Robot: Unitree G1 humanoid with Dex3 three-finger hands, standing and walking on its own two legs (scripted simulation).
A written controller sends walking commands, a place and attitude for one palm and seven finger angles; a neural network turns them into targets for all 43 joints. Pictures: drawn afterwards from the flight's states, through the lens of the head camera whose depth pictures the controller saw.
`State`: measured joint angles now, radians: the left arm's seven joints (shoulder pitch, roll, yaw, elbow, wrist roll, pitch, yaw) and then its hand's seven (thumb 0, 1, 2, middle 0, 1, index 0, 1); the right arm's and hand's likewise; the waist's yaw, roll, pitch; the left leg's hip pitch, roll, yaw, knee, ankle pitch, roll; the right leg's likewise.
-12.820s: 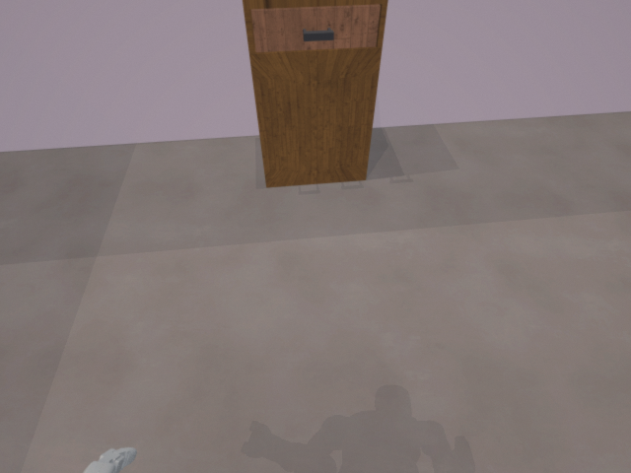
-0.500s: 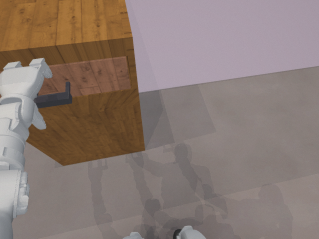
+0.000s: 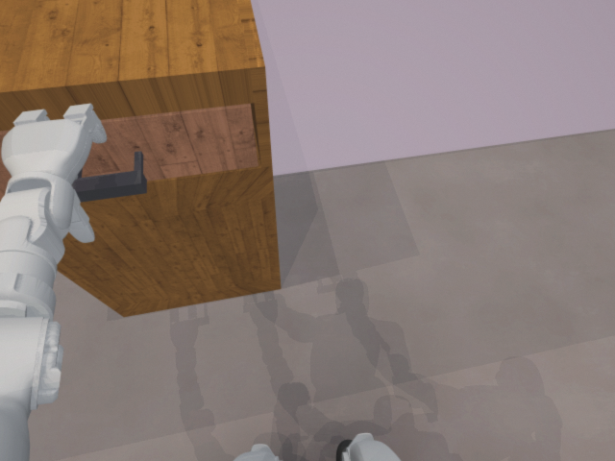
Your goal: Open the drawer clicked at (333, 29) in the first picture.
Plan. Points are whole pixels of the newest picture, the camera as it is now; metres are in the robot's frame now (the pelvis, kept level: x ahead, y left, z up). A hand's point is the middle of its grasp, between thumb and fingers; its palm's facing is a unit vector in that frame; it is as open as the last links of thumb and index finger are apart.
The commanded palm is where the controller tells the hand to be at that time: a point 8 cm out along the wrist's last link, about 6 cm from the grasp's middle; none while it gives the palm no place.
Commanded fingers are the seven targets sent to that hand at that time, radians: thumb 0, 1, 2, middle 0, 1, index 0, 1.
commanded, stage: lower the fingers behind the handle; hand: left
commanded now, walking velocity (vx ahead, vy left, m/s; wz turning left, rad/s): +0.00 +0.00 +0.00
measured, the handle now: (107, 174) +0.52 +0.30 -0.01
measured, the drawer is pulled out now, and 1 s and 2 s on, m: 0.00 0.00 0.00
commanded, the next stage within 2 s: close the thumb around the handle in 1.64 s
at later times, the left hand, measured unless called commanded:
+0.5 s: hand (91, 191) +0.47 +0.30 +0.01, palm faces -0.03 -0.02 -1.00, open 13.8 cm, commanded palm +0.45 +0.29 +0.07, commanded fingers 0.00 -0.50 0.30 -0.30 -1.20 -0.30 -1.20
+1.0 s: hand (87, 213) +0.46 +0.32 -0.02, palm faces -0.10 -0.02 -0.99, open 13.8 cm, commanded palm +0.46 +0.29 +0.04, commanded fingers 0.00 -0.50 0.30 -0.30 -1.20 -0.30 -1.20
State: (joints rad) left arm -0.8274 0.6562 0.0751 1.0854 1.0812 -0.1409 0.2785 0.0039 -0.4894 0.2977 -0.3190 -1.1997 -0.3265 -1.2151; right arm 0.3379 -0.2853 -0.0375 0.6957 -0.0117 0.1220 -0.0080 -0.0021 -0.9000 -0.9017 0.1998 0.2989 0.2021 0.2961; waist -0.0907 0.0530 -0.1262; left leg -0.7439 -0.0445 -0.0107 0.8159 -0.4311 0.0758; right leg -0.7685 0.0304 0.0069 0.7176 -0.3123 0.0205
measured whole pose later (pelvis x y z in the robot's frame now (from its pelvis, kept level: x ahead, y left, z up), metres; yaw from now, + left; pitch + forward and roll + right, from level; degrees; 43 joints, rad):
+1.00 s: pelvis -0.01 +0.00 -0.02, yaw +0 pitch +26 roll -4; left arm -0.81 0.69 0.09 1.13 1.11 -0.19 0.33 0.00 -0.49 0.30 -0.30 -1.21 -0.32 -1.20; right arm 0.33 -0.28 -0.04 0.71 -0.03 0.10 -0.01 0.00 -0.90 -0.90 0.20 0.30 0.20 0.30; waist -0.10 0.05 -0.15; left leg -0.94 -0.04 -0.03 0.98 -0.49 0.07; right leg -0.96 0.04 -0.02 0.87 -0.36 0.01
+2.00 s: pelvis -0.01 -0.01 -0.03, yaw +0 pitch +26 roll -5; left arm -0.80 0.67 0.09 1.11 1.09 -0.13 0.32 0.00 -0.19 0.43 -0.30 -1.19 -0.31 -1.23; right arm 0.34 -0.27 -0.03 0.73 -0.03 0.10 0.00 0.00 -0.90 -0.90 0.20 0.30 0.20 0.30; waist -0.11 0.06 -0.15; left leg -0.97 -0.03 -0.03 1.02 -0.51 0.07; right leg -0.98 0.05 -0.03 0.90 -0.38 0.01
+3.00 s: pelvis +0.01 +0.01 -0.02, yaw +0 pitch +23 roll -4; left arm -0.59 0.55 0.07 0.92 1.08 -0.10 0.38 0.00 0.71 0.80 -0.33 -1.31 -0.34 -1.35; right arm 0.31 -0.25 -0.05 0.71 -0.03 0.13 0.02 0.00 -0.90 -0.90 0.20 0.30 0.20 0.30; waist -0.04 0.06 -0.16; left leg -0.84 -0.04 -0.02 0.95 -0.51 0.08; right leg -0.86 0.04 -0.01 0.84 -0.38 0.02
